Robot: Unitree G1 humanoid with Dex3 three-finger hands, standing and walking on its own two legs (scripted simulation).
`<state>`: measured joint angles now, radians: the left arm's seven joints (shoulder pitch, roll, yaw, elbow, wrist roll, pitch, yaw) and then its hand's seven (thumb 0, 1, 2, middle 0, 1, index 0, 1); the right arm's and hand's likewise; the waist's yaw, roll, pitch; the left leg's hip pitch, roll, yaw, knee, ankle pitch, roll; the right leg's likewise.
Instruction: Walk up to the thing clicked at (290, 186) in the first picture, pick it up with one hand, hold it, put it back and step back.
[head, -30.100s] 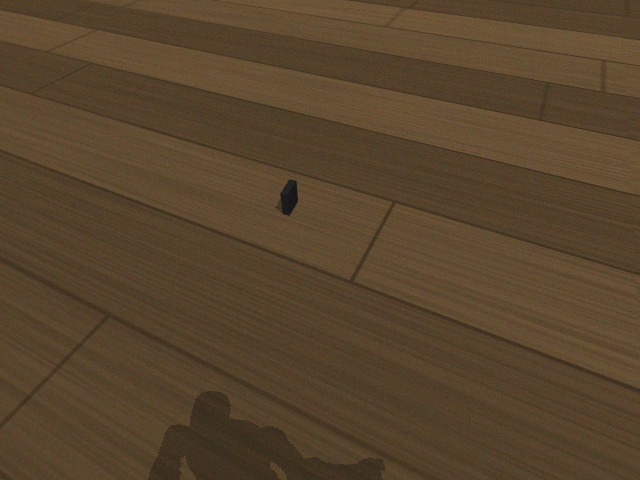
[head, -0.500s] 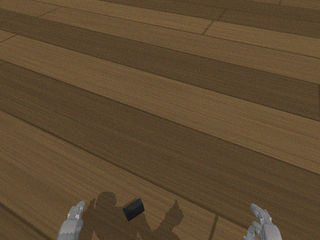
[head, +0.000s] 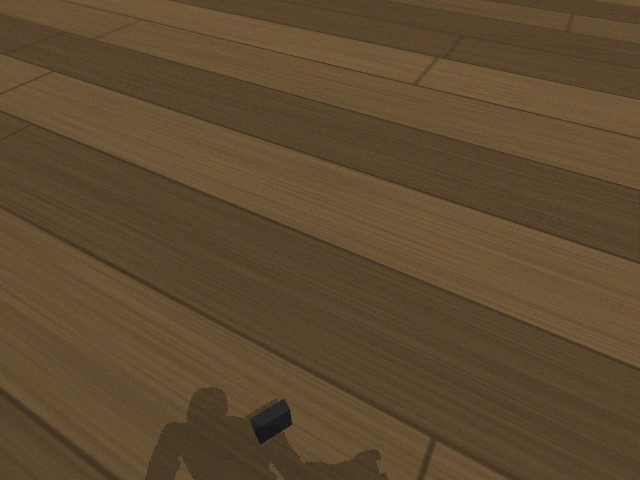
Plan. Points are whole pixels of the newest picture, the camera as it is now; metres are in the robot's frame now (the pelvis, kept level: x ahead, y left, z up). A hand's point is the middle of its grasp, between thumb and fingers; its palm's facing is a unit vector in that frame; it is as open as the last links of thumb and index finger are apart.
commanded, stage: stand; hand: left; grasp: from the side
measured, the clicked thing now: (272, 421) +0.43 +0.17 -0.69
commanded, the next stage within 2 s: step back in 1.84 s
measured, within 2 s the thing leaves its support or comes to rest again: neither
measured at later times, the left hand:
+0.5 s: hand out of the picture +0.04 +0.25 -0.14, palm faces -0.02 -0.94 -0.34, open 7.4 cm
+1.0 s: hand out of the picture +0.06 +0.24 -0.13, palm faces -0.04 -0.94 -0.34, open 7.4 cm
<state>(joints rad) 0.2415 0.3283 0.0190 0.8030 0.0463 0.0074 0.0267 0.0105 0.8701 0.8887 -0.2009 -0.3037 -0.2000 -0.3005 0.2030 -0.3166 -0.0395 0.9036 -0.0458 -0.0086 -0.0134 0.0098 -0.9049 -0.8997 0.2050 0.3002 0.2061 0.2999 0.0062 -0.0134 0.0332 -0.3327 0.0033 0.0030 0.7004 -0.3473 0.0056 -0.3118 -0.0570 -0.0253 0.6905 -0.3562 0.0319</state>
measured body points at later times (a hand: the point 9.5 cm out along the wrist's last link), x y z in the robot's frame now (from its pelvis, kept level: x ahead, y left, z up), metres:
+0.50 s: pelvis -0.01 +0.01 +0.02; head -0.01 +0.00 +0.47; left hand +0.04 +0.30 -0.11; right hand +0.07 -0.28 -0.12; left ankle +0.02 +0.12 -0.72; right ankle +0.01 -0.14 -0.72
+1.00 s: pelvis +0.00 -0.01 +0.03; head +0.01 -0.01 +0.48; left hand +0.06 +0.29 -0.11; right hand +0.06 -0.30 -0.12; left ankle +0.02 +0.12 -0.72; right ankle +0.01 -0.14 -0.72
